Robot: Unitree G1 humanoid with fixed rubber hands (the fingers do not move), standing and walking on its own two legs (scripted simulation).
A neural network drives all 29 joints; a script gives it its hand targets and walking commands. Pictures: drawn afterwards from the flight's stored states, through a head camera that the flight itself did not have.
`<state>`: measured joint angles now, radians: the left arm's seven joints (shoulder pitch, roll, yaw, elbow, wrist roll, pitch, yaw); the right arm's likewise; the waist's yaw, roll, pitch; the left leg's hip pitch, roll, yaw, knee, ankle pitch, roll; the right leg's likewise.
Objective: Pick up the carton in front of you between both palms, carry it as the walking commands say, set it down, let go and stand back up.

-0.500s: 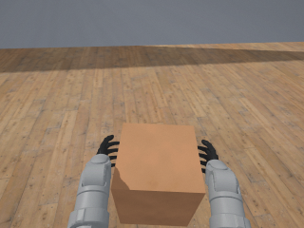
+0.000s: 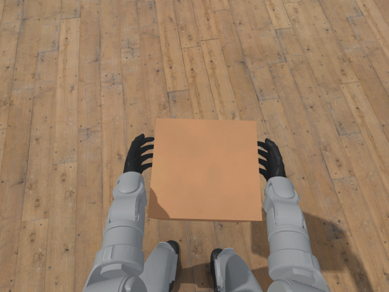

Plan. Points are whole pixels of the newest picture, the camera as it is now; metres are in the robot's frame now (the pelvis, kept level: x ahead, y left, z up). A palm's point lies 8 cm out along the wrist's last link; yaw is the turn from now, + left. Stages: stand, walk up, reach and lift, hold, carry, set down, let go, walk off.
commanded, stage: set down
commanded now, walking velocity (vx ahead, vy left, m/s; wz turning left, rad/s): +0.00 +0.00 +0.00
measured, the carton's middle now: (202, 177) +0.36 +0.00 -0.15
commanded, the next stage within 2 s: none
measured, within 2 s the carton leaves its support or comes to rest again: rests again in 1.90 s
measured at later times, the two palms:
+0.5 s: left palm (150, 167) +0.40 +0.14 -0.21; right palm (258, 170) +0.40 -0.16 -0.21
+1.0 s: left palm (160, 171) +0.43 +0.14 -0.38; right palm (247, 171) +0.44 -0.16 -0.37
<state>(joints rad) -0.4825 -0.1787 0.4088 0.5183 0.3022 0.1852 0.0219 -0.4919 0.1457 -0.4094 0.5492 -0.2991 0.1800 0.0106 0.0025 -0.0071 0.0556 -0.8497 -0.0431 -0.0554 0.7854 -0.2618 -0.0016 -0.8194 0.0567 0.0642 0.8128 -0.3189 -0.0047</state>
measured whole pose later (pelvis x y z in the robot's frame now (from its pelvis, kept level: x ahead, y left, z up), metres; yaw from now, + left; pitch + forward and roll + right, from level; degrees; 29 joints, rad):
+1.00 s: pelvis -0.06 +0.00 -0.26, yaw -1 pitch +46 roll +0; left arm -1.03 -0.02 0.45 0.69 0.15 0.22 0.13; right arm -1.10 -0.11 -0.37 0.81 -0.14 0.22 -0.05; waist 0.00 0.01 -0.07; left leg -2.13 -0.13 -0.07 1.81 -0.49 -0.06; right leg -2.10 0.14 0.06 1.85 -0.56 0.04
